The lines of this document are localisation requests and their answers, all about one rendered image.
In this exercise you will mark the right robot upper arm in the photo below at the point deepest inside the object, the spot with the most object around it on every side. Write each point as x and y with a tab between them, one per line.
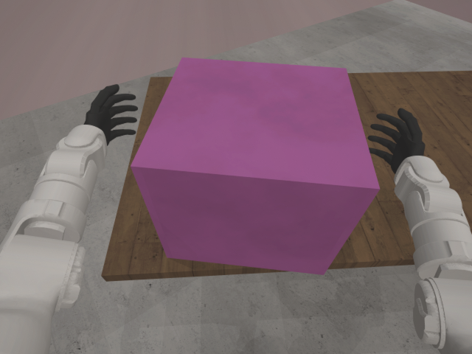
442	314

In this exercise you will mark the left robot hand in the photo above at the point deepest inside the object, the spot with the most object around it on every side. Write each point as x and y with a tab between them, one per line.
102	111

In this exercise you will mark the table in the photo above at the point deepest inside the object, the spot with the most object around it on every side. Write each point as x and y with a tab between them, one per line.
440	101

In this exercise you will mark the left robot forearm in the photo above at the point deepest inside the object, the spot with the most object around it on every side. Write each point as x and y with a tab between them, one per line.
57	206

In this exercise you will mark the carton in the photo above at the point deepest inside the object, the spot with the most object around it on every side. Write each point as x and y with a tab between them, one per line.
262	165

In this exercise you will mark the right robot hand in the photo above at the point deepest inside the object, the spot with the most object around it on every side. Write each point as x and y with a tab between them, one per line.
408	139

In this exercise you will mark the right robot forearm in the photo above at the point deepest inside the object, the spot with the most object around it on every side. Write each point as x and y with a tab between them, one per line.
437	223

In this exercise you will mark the left robot upper arm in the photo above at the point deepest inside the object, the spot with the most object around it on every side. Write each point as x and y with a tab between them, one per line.
38	276

